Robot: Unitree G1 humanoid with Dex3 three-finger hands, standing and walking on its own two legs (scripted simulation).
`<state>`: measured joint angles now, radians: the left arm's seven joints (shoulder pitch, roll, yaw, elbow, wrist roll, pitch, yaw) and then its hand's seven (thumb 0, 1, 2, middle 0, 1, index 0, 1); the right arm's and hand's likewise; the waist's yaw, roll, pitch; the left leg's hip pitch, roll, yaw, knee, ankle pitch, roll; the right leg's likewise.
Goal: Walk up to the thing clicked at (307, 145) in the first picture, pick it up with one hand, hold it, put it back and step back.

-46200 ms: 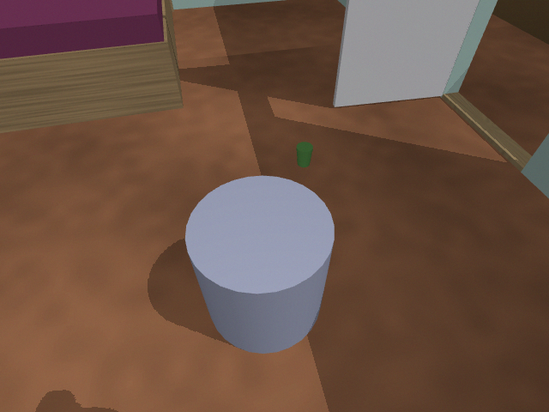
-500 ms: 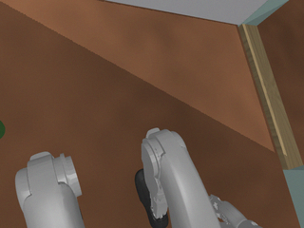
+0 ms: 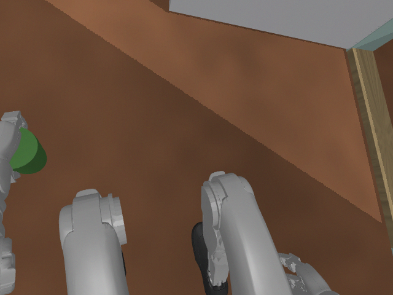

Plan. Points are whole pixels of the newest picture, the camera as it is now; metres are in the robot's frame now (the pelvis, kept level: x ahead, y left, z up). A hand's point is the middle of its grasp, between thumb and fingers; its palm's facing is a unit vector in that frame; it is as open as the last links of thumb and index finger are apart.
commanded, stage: settle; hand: left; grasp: from above
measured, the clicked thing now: (22, 154) +0.42 +0.33 -0.24
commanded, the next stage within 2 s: lift in 0.28 s
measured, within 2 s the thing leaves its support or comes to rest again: neither
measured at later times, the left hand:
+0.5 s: hand out of the picture +0.40 +0.34 -0.12, palm faces -0.46 -0.09 -0.89, open 11.4 cm
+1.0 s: hand out of the picture +0.35 +0.33 +0.01, palm faces -0.44 -0.13 -0.89, open 11.4 cm
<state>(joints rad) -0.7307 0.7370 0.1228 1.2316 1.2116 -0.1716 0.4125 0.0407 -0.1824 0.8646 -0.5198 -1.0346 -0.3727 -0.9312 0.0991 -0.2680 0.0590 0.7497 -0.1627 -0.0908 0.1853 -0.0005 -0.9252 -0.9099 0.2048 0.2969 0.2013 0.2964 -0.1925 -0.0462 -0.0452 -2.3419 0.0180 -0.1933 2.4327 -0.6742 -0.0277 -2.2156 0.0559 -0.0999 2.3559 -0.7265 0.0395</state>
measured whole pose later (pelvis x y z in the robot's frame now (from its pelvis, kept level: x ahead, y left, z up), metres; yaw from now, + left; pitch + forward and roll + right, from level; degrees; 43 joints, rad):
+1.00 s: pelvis -0.01 +0.00 +0.13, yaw +5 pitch +33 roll -6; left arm -0.47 0.63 0.00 0.76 1.03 -0.07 0.12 0.01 -0.24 0.94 -0.67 -0.97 -0.44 -0.86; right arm 0.15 -0.26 -0.02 0.64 -0.02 0.01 0.07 0.00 -0.92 -0.91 0.21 0.30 0.20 0.30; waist -0.12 0.01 -0.16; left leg -1.95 0.03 -0.10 1.99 -0.63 0.00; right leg -1.86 0.03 -0.04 1.94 -0.67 0.04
